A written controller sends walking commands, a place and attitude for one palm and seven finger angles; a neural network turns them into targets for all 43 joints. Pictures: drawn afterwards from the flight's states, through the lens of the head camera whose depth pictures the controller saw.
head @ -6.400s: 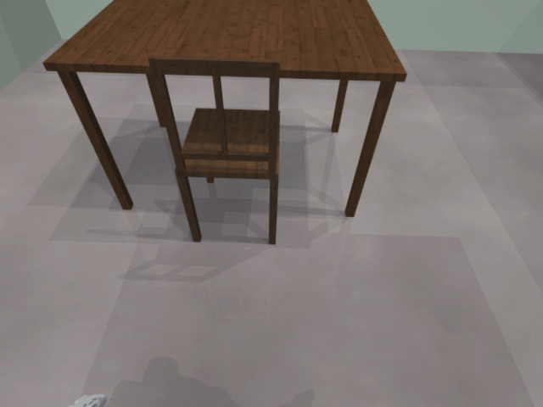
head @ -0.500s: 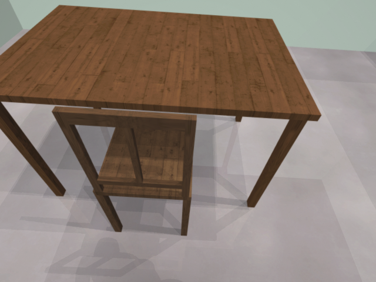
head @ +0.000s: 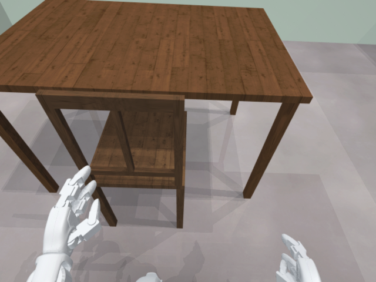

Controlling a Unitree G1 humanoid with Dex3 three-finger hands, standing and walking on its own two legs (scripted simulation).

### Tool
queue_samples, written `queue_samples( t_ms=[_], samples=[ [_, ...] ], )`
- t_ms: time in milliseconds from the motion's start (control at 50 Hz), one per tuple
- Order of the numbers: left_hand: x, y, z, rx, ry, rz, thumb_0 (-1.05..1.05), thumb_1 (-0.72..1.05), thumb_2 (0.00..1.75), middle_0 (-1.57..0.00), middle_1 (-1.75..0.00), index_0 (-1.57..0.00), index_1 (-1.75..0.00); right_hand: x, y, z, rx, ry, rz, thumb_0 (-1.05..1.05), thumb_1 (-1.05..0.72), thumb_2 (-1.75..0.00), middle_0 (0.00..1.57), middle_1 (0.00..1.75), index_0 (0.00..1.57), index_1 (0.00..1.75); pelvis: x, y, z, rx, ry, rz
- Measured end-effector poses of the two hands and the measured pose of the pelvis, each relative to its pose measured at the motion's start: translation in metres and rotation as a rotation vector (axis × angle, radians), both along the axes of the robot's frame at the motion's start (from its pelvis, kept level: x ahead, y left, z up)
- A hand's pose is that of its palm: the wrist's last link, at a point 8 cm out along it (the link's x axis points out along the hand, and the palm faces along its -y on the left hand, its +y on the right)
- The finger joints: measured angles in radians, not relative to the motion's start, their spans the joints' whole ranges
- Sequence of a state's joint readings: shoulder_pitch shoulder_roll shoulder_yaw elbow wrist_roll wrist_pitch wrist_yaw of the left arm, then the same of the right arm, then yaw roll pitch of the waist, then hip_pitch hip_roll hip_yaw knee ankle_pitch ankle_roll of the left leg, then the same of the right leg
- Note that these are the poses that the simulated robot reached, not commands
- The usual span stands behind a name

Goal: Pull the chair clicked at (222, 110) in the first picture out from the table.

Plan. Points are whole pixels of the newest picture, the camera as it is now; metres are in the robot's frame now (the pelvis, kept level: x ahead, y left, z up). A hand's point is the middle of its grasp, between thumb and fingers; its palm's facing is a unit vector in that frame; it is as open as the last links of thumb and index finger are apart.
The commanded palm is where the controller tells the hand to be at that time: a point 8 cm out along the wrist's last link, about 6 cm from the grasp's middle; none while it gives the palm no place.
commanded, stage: raise the hand toward the chair's back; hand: left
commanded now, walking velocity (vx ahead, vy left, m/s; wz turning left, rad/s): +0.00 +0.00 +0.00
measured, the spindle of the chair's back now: (124, 143) +0.51 +0.21 -0.06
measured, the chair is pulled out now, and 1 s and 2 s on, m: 0.00 0.00 0.00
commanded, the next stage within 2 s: aim the fingers beside a spindle in 1.84 s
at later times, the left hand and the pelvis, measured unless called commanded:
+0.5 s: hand (98, 246) +0.20 +0.19 -0.02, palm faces -0.02 -1.00 -0.03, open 12.2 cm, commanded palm +0.17 +0.25 -0.01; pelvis -0.02 -0.02 -0.06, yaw -1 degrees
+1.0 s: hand (86, 239) +0.21 +0.21 +0.00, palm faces +0.01 -1.00 -0.05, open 16.2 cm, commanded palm +0.19 +0.27 +0.01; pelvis -0.01 +0.01 -0.05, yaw +0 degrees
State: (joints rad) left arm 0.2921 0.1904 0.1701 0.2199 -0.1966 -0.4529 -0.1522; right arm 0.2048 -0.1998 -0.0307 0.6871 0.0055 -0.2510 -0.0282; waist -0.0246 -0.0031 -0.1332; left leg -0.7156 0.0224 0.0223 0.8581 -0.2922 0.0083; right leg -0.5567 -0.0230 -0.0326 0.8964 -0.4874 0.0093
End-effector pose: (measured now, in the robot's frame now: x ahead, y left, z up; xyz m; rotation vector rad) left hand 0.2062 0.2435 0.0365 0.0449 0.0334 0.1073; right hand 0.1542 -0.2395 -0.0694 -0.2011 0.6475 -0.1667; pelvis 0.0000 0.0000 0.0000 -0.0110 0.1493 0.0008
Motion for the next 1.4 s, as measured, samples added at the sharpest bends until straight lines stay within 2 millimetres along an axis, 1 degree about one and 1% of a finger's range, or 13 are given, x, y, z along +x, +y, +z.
queue_samples(
  t_ms=[60,160,220,260,340,420,520,600,780,940,1040,1180,1400],
  samples=[
    [-0.007,-0.005,-0.02,0.011,-0.066,-0.13,0.01,0.73,0.82,-0.18,-0.27,-0.18,-0.27,0.022,-0.012,-0.003,-0.015,-0.1,0.024,0.01,-0.91,-0.9,0.2,0.3,0.2,0.3,-0.01,-0.008,-0.026,-0.005,0.042,-0.01],
    [-0.053,-0.002,-0.065,-0.065,0.085,-0.088,0.01,0.61,0.78,-0.17,-0.25,-0.17,-0.25,0.044,-0.024,-0.008,-0.056,-0.189,0.043,0.01,-0.91,-0.9,0.2,0.3,0.2,0.3,-0.016,-0.018,-0.052,-0.018,0.068,-0.002],
    [-0.074,0.002,-0.067,-0.039,0.087,-0.015,0.01,0.54,0.75,-0.16,-0.24,-0.16,-0.24,0.047,-0.023,-0.017,-0.079,-0.182,0.063,0.01,-0.91,-0.9,0.2,0.3,0.2,0.3,-0.018,-0.022,-0.061,-0.034,0.075,0.008],
    [-0.077,0.002,-0.06,-0.006,0.035,-0.001,0.02,0.49,0.73,-0.16,-0.23,-0.16,-0.23,0.045,-0.02,-0.028,-0.085,-0.155,0.076,0.01,-0.91,-0.9,0.2,0.3,0.2,0.3,-0.019,-0.024,-0.065,-0.044,0.083,0.014],
    [-0.061,0.0,-0.049,0.023,-0.048,-0.06,0.01,0.4,0.69,-0.15,-0.22,-0.15,-0.22,0.031,-0.012,-0.053,-0.061,-0.08,0.078,0.01,-0.91,-0.9,0.2,0.3,0.2,0.3,-0.022,-0.026,-0.071,-0.062,0.095,0.02],
    [-0.036,-0.002,-0.049,0.002,0.005,-0.137,0.01,0.3,0.65,-0.14,-0.2,-0.14,-0.21,0.007,-0.005,-0.069,-0.008,-0.003,0.03,0.01,-0.91,-0.9,0.2,0.3,0.2,0.3,-0.022,-0.024,-0.069,-0.061,0.099,0.013],
    [-0.022,0.006,-0.047,-0.022,0.075,-0.116,0.01,0.19,0.6,-0.13,-0.19,-0.13,-0.19,-0.019,-0.002,-0.071,0.025,0.063,-0.04,0.02,-0.9,-0.9,0.21,0.3,0.2,0.3,-0.018,-0.018,-0.059,-0.049,0.105,-0.003],
    [-0.02,0.012,-0.04,-0.006,0.05,-0.091,0.01,0.1,0.56,-0.12,-0.17,-0.12,-0.17,-0.03,-0.005,-0.069,0.008,0.087,-0.06,0.02,-0.9,-0.9,0.21,0.3,0.2,0.3,-0.015,-0.01,-0.054,-0.046,0.111,-0.009],
    [-0.022,0.014,-0.043,-0.009,0.027,-0.109,0.0,-0.11,0.47,-0.1,-0.14,-0.1,-0.14,-0.017,-0.006,-0.054,-0.055,0.056,-0.038,0.02,-0.91,-0.9,0.2,0.3,0.2,0.3,-0.014,0.005,-0.054,-0.055,0.116,-0.003],
    [-0.02,0.022,-0.034,0.0,0.001,-0.092,0.0,-0.3,0.39,-0.08,-0.11,-0.08,-0.11,0.01,0.017,-0.036,-0.049,-0.012,0.026,0.01,-0.91,-0.9,0.2,0.3,0.2,0.3,-0.015,0.012,-0.049,-0.067,0.102,0.007],
    [-0.019,0.025,-0.031,-0.001,0.003,-0.097,0.0,-0.4,0.34,-0.07,-0.09,-0.07,-0.09,0.017,0.03,-0.03,-0.03,-0.03,0.063,0.01,-0.91,-0.9,0.2,0.3,0.2,0.3,-0.015,0.014,-0.046,-0.072,0.093,0.012],
    [-0.014,0.029,-0.028,0.004,0.008,-0.099,-0.01,-0.47,0.31,-0.06,-0.08,-0.06,-0.08,0.011,0.035,-0.03,-0.022,-0.011,0.078,0.01,-0.9,-0.9,0.21,0.3,0.2,0.3,-0.016,0.014,-0.044,-0.074,0.084,0.015],
    [-0.002,0.027,-0.022,0.014,0.008,-0.103,-0.01,-0.5,0.3,-0.06,-0.08,-0.06,-0.08,-0.013,0.015,-0.036,-0.039,0.057,0.029,0.01,-0.9,-0.9,0.21,0.3,0.2,0.3,-0.014,0.01,-0.04,-0.066,0.081,0.012]
  ],
)
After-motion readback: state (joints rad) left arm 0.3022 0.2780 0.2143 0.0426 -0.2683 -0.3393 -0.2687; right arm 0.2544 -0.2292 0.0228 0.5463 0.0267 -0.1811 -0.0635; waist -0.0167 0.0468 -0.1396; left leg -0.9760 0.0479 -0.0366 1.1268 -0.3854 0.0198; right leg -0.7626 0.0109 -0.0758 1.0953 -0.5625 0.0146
